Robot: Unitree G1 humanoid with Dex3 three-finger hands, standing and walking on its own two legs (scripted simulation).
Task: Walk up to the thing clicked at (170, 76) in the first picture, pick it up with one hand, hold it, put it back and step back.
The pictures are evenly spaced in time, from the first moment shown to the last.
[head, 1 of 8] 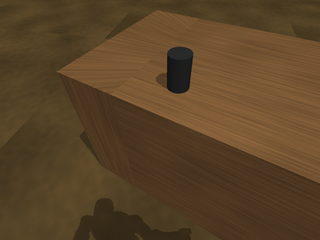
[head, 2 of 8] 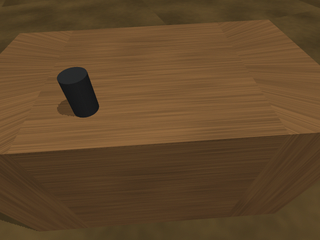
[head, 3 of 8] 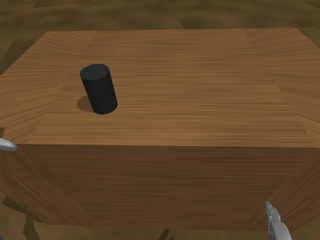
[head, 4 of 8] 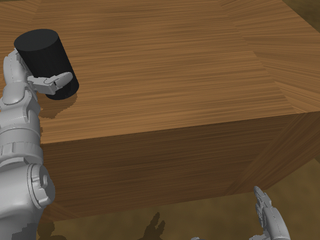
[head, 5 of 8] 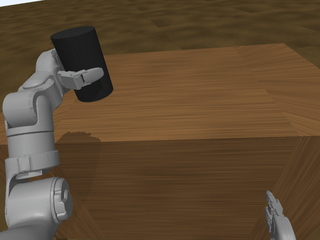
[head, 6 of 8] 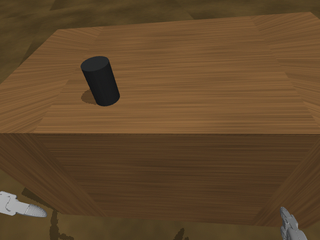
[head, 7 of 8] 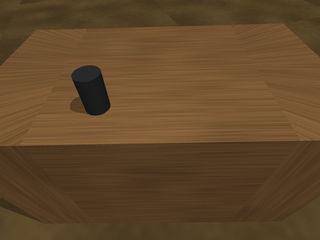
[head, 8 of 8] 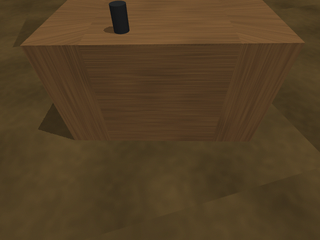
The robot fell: no
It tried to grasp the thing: yes
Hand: left
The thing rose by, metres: 0.25
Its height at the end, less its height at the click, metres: +0.00
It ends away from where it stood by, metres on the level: 0.01
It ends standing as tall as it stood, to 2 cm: yes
